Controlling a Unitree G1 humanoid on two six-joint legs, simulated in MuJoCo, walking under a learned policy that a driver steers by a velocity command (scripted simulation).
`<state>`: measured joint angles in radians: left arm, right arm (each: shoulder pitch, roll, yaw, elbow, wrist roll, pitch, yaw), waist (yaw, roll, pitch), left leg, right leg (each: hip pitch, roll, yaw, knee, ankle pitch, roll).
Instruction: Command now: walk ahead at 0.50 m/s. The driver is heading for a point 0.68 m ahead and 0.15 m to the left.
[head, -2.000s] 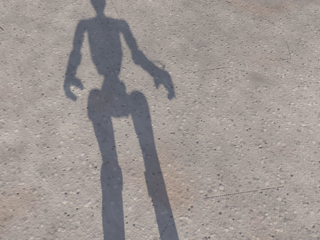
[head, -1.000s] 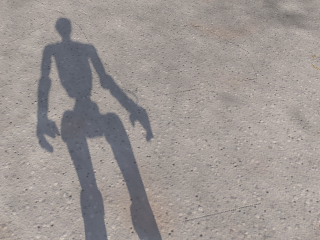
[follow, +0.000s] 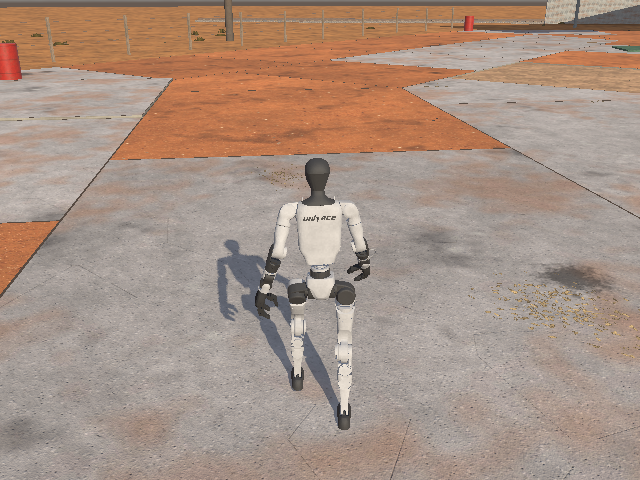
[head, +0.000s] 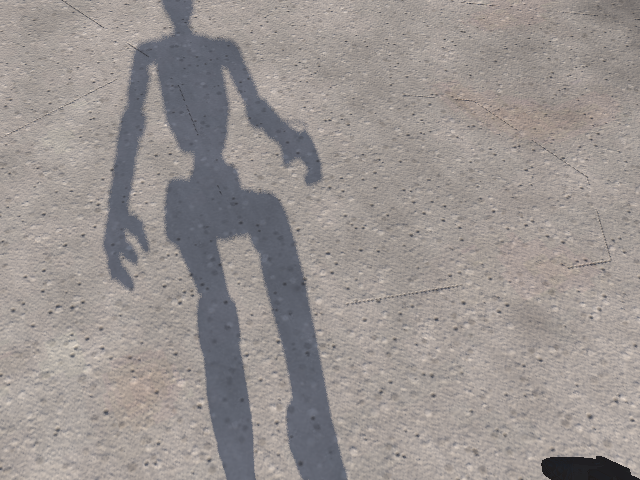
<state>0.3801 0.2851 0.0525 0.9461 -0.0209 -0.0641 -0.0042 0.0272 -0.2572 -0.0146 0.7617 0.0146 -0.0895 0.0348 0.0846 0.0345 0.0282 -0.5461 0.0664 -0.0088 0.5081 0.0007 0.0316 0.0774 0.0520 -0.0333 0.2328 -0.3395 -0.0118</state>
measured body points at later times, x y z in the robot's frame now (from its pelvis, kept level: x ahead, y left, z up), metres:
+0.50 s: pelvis +0.27 +0.02 +0.01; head +0.30 +0.02 +0.46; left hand +0.48 +0.25 -0.09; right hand +0.25 -0.26 -0.12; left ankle +0.16 +0.12 -0.73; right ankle +0.45 -0.12 -0.70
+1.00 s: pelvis +0.54 -0.01 +0.01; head +0.56 +0.00 +0.46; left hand +0.52 +0.26 -0.13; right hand +0.74 -0.24 -0.10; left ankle +0.70 +0.17 -0.68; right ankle +0.46 -0.11 -0.73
